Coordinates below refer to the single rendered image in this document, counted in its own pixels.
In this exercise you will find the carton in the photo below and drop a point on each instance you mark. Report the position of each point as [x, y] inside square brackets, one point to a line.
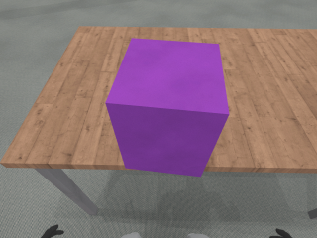
[168, 105]

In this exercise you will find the robot right hand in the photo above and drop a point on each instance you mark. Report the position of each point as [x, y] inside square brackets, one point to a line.
[282, 234]

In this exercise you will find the table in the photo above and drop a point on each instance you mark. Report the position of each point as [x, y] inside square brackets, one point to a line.
[270, 79]

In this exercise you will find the robot left hand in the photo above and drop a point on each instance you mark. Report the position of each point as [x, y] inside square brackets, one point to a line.
[52, 231]

